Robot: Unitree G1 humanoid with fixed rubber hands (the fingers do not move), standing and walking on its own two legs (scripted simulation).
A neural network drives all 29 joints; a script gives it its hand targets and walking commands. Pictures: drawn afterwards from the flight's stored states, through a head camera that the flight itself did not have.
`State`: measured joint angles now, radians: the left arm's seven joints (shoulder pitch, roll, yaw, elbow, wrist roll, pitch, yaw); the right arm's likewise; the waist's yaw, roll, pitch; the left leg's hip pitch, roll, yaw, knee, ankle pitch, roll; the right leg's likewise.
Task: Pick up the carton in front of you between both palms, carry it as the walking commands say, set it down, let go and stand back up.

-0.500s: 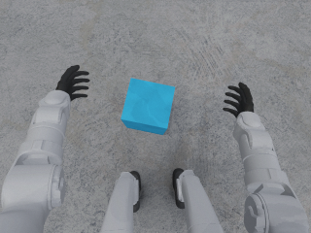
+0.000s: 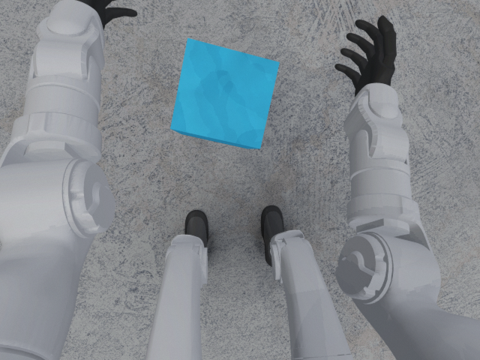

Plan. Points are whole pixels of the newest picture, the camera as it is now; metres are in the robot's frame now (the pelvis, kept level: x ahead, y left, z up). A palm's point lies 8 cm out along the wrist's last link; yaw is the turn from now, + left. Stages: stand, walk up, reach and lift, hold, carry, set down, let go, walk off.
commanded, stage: reach and lift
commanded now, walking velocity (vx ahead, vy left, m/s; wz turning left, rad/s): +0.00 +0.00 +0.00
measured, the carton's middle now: (223, 103) +0.51 +0.01 -0.53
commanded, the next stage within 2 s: none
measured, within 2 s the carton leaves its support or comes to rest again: leaves its support in 1.62 s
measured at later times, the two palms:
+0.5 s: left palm (139, 79) +0.54 +0.19 -0.37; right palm (314, 111) +0.47 -0.19 -0.37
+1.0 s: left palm (156, 83) +0.55 +0.17 -0.46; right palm (299, 109) +0.49 -0.18 -0.46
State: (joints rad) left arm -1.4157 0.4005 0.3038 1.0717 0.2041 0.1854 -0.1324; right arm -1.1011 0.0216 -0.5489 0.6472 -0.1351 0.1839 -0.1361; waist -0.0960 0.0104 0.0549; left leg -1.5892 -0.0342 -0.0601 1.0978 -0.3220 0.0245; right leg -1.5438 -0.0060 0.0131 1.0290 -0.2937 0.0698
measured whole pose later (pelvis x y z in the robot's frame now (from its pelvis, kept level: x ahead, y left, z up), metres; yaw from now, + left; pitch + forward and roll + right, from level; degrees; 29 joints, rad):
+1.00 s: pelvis -0.05 -0.01 -0.28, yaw -3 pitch +35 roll -6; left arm -1.73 0.58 -0.12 1.28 -0.18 0.11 -0.03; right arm -1.52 -0.18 -0.29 1.05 0.17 0.09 -0.20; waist -0.05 -0.06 0.47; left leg -2.24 -0.01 -0.07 2.24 -0.61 0.01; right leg -2.20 0.07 0.01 2.16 -0.58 0.11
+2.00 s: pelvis -0.06 -0.03 -0.21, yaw +1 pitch +42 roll -4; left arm -1.36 0.23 0.29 0.98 0.21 0.37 -0.03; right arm -1.18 0.09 -0.64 0.67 -0.19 0.32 -0.16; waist -0.03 -0.03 -0.01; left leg -2.17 -0.11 -0.11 1.94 -0.50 -0.05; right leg -2.12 0.11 0.07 1.91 -0.53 0.11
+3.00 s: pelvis +0.01 -0.04 +0.04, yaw +4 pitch +25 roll +0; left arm -0.57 -0.07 0.34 0.62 0.24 0.37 0.00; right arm -0.54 0.17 -0.44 0.56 -0.22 0.31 -0.08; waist -0.02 -0.03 -0.20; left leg -1.09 -0.07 -0.13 1.05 -0.39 -0.04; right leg -1.07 0.09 0.14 1.05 -0.41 0.04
